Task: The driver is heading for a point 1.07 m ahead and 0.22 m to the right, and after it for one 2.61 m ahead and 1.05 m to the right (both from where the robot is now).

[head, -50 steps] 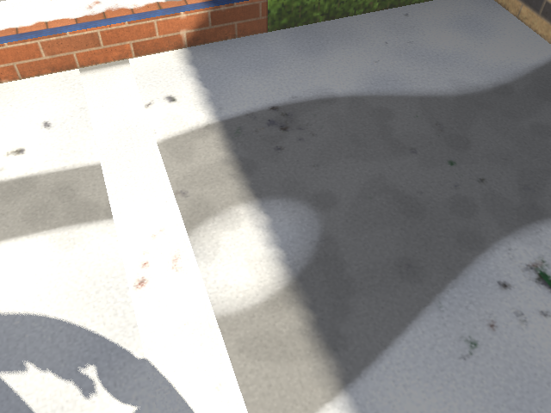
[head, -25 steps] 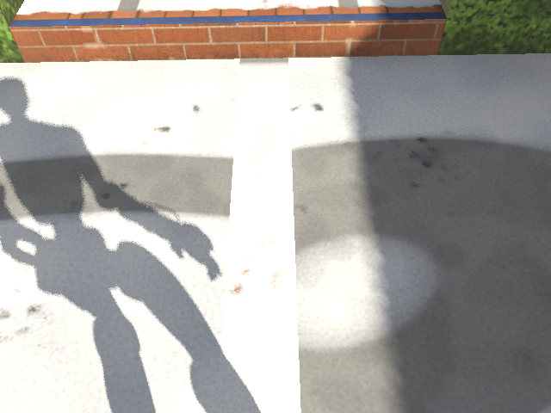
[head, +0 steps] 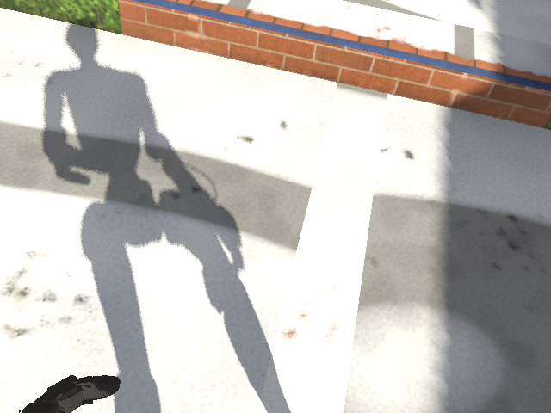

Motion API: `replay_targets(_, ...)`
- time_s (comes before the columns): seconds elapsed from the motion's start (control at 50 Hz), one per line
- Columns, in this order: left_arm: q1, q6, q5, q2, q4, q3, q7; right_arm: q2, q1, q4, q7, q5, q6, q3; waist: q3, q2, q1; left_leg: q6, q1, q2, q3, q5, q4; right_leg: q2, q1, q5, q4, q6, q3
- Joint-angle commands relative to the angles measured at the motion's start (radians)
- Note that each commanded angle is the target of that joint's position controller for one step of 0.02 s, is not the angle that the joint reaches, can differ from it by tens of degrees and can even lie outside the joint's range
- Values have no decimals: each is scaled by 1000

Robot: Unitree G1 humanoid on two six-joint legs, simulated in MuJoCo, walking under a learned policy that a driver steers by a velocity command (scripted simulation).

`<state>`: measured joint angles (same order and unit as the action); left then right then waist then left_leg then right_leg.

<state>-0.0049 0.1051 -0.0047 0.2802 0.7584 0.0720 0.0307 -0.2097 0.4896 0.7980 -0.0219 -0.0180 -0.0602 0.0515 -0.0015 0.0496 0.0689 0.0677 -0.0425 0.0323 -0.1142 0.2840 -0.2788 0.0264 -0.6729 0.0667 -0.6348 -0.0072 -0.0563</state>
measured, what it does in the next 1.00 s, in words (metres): walks ahead: right foot, then left foot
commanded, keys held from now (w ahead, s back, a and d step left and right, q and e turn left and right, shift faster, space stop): w+q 0.06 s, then w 0.48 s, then w+e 0.46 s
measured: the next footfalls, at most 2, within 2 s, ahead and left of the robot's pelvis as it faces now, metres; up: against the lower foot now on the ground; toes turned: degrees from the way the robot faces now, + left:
right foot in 0.18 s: +0.30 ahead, -0.12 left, +0.00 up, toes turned +7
left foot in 0.66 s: +0.53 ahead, +0.18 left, +0.00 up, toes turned +8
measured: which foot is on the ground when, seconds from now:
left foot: down 0.00-0.20, up 0.22-0.64, down 0.66-1.00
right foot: up 0.00-0.16, down 0.18-0.68, up 0.70-1.00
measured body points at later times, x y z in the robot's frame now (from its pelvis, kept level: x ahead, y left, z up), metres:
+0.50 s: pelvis +0.29 -0.02 +0.00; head +0.31 -0.01 +0.45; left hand +0.26 +0.26 -0.14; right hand +0.52 -0.23 -0.09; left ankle +0.41 +0.17 -0.69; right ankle +0.26 -0.13 -0.75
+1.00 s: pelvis +0.54 +0.07 +0.00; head +0.56 +0.07 +0.45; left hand +0.72 +0.33 -0.11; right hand +0.57 -0.21 -0.12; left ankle +0.49 +0.17 -0.75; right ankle +0.69 -0.10 -0.68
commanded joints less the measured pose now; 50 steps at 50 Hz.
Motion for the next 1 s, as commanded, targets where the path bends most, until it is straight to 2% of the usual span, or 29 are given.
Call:
replay_targets(0.02,211,23,-7,39,-133,-1,15,-182,44,-37,-12,-9,-8,51,66,-180,19,119,7,-203,-180,-278,53,-36,-31,24,94,3,21)
replay_targets(0.06,230,31,-8,49,-152,0,22,-183,47,-30,-18,-15,1,53,74,-177,20,116,41,-222,-217,-292,17,-37,-14,4,135,12,11)
replay_targets(0.12,159,40,-8,72,-138,7,26,-187,16,-27,-24,-8,14,57,56,-211,-14,96,55,-239,-215,-446,-39,-46,127,-60,155,40,38)
replay_targets(0.14,90,42,-4,95,-124,19,21,-190,1,-31,-22,-4,16,58,15,-227,-46,84,61,-221,-200,-636,-116,-71,232,-98,165,61,68)
replay_targets(0.16,-32,41,2,129,-95,35,13,-183,-21,-38,-16,1,17,53,-70,-218,-109,58,33,-171,-159,-778,-266,-70,415,-74,183,98,82)
replay_targets(0.18,-222,38,19,170,-68,45,4,-164,-59,-67,-10,15,15,41,-228,-176,-193,31,-135,-127,-146,-643,-514,62,733,-59,119,166,-44)
replay_targets(0.2,-382,29,29,247,-25,68,2,-44,111,-59,0,3,3,8,-431,148,-153,-50,-528,33,-75,-69,-931,328,1169,-201,149,345,-507)
replay_targets(0.22,-402,26,4,163,5,48,11,-96,150,-27,2,-23,-10,11,-446,236,-153,-46,-650,40,-132,273,-1072,383,1163,-373,307,359,-753)
replay_targets(0.24,-320,19,-11,105,-5,32,4,-176,13,-48,4,-38,-15,32,-233,138,-158,-42,-724,-16,-105,216,-1119,341,992,-427,332,308,-602)
replay_targets(0.26,-244,11,-6,83,-16,22,-2,-189,-98,-75,3,-26,-19,30,-119,18,-142,-35,-699,-65,-57,132,-1083,302,810,-361,355,278,-457)
replay_targets(0.28,-199,8,5,68,-13,14,-2,-178,-166,-91,3,-5,-22,32,-39,-31,-113,-32,-665,-96,-28,88,-1020,260,657,-263,388,265,-365)
replay_targets(0.3,-176,11,18,57,-11,8,-2,-165,-163,-95,5,3,-19,36,-22,-10,-75,-27,-611,-131,-22,57,-968,226,569,-207,416,254,-303)
replay_targets(0.32,-169,13,19,54,-4,6,-2,-142,-143,-88,7,1,-15,33,-17,12,-55,-27,-573,-145,-12,46,-930,206,521,-185,443,253,-265)
replay_targets(0.36,-184,21,6,70,16,10,-2,-102,-148,-91,9,2,-9,21,0,26,-44,-37,-571,-161,16,28,-850,199,473,-116,485,269,-199)
replay_targets(0.42,-215,20,-4,116,35,20,-10,-92,-255,-129,12,19,-17,8,22,5,-65,-55,-601,-176,44,-119,-661,186,470,-41,515,268,-114)
replay_targets(0.48,-253,8,-16,139,47,21,-13,-83,-370,-153,26,13,-28,-3,36,1,-107,-57,-536,-141,88,-288,-442,143,464,-27,507,226,-28)
replay_targets(0.58,-358,-17,-31,167,89,21,-14,-119,-505,-209,48,-2,-36,3,59,9,-144,-42,-506,-101,93,-268,-279,204,584,-68,441,197,-75)
replay_targets(0.62,-353,-31,-30,186,94,24,-18,-150,-455,-204,52,-1,-44,17,37,24,-97,-24,-406,-74,106,-212,-222,215,610,-12,366,175,-98)
replay_targets(0.64,-343,-35,-28,181,92,20,-21,-181,-359,-178,47,3,-46,35,-16,17,-41,-5,-259,-51,124,-202,-187,180,592,102,255,151,-74)
replay_targets(0.66,-340,-34,-16,140,82,4,-21,-238,-200,-142,36,14,-48,61,-128,-8,32,32,-13,-105,80,-221,-208,120,492,94,42,114,-30)
replay_targets(0.68,-387,-21,1,42,46,-28,-20,-339,-47,-130,24,41,-41,85,-304,-197,60,141,374,-373,-248,-180,-218,-1,154,-219,-349,42,54)
replay_targets(0.7,-436,-6,-21,26,48,-36,-21,-315,-6,-114,28,35,-33,79,-408,-355,52,216,445,-485,-569,-33,-80,-58,-28,-649,-565,28,-24)
replay_targets(0.72,-379,-5,-46,127,47,-6,-22,-241,-49,-116,31,27,-33,56,-275,-242,55,178,340,-448,-483,37,-52,-6,-108,-604,-660,33,-77)
replay_targets(0.74,-313,-8,-47,134,27,-2,-23,-204,-116,-122,31,21,-35,42,-169,-203,32,147,213,-412,-340,12,-32,36,-123,-519,-653,39,-51)
replay_targets(0.76,-284,-16,-35,123,23,-1,-26,-172,-189,-122,35,22,-38,31,-98,-157,-2,132,86,-368,-241,-42,8,69,-86,-446,-607,34,-40)
replay_targets(0.78,-287,-31,-26,115,26,7,-27,-143,-240,-122,38,24,-45,24,-54,-171,-36,119,-3,-333,-157,-88,50,97,-40,-394,-560,31,-45)
replay_targets(0.86,-292,-72,-26,57,19,6,-24,-154,-282,-89,33,35,-71,37,4,-138,-84,122,-114,-307,32,-264,138,108,6,-260,-507,9,-52)
replay_targets(0.94,-202,-72,-18,40,-16,3,-12,-178,-253,-53,15,36,-65,47,37,-109,-67,107,-67,-291,170,-332,150,98,-37,-79,-302,3,-46)
replay_targets(1.0,-90,-67,-13,23,-56,-8,10,-208,-219,-34,6,27,-55,56,73,-92,-24,96,-39,-299,239,-326,156,88,-18,-3,-151,16,19)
